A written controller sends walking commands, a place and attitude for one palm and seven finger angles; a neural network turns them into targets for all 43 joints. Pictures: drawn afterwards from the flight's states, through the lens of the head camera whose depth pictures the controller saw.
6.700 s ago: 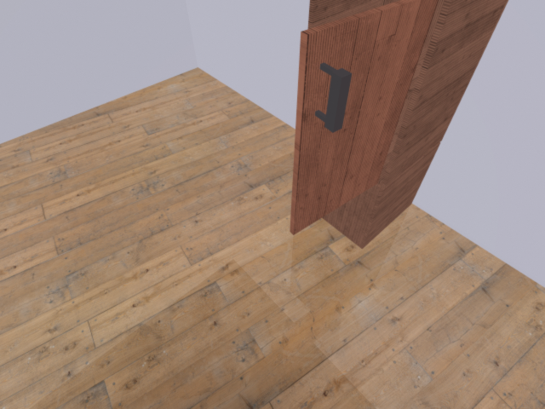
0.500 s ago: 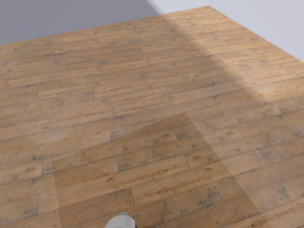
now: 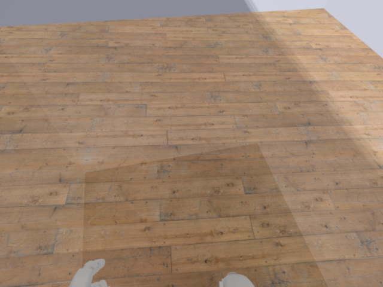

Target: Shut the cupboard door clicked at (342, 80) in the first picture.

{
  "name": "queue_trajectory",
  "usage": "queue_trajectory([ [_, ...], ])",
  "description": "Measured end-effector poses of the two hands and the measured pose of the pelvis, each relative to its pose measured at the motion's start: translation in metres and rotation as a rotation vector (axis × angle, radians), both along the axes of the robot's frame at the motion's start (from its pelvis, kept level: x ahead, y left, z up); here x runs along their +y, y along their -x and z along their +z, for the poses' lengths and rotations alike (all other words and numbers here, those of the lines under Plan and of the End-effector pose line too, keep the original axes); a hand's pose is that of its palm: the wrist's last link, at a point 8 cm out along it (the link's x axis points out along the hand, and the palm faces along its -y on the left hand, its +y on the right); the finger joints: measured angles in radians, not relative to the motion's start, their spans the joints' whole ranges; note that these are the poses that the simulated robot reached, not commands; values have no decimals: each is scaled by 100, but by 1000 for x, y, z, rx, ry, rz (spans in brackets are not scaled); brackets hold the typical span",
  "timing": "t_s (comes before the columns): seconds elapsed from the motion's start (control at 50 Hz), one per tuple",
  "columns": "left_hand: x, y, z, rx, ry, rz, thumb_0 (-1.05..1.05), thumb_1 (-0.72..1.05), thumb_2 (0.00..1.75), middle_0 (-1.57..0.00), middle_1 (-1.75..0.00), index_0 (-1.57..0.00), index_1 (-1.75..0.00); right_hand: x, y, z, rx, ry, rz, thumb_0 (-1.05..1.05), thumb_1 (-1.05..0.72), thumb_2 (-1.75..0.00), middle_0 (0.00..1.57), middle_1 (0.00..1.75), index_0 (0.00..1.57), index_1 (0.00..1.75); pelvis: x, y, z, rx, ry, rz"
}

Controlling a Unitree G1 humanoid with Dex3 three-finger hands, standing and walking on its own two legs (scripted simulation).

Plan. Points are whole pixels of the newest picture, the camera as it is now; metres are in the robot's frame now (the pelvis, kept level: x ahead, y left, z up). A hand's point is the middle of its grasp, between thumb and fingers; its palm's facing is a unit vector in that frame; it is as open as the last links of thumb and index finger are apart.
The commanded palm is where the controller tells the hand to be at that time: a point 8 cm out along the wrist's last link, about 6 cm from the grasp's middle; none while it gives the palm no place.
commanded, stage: walk to a spot facing it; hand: left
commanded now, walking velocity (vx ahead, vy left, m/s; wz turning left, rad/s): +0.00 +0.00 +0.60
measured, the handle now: out of the picture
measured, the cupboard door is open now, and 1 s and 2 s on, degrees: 84 84 84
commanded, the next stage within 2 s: none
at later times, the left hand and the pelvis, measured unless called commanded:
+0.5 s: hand out of the picture +0.01 +0.11 -0.15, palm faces +0.34 -0.89 -0.30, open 7.3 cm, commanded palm none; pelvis +0.04 -0.09 +0.00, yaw +21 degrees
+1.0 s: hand out of the picture +0.03 +0.16 -0.17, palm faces +0.60 -0.77 -0.23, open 7.4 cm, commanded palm none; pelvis +0.07 -0.06 +0.00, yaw +37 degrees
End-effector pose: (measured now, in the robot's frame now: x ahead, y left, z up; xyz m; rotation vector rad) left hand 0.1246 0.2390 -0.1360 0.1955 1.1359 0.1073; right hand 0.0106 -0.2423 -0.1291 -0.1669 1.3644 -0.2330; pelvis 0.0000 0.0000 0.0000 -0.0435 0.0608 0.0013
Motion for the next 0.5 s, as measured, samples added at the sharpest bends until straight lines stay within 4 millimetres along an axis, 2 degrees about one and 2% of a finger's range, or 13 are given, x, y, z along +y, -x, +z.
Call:
queue_trajectory([
  [0.1,-20,-18,9,-52,-25,27,0,91,90,-20,-30,-20,-30,-34,-16,-8,19,-1,33,1,-90,-90,21,30,20,30,-26,-9,-3,7,-17,61],
  [0.18,-38,-14,14,-84,-66,65,0,91,90,-20,-30,-20,-30,-64,-37,-24,20,-19,66,1,-90,-90,20,30,20,30,-51,-17,-12,7,-49,101],
  [0.26,-52,13,23,-32,-91,122,0,91,90,-20,-30,-20,-30,-83,-70,-25,9,-34,130,1,-91,-90,20,30,20,29,-66,-24,-4,-12,-79,167],
  [0.34,-66,46,26,28,-88,206,0,91,90,-20,-30,-20,-30,-89,-106,-23,1,-55,208,1,-91,-90,20,30,19,29,-79,-32,1,-18,-109,233],
  [0.42,-77,85,24,84,-78,313,0,91,90,-20,-30,-20,-30,-84,-146,-22,-8,-64,307,1,-91,-90,20,30,19,29,-86,-38,2,-21,-122,298],
  [0.5,-85,132,18,158,-69,420,0,91,90,-20,-30,-20,-30,-65,-190,-23,-40,-68,415,1,-91,-90,20,30,19,29,-87,-43,-1,-25,-119,360],
])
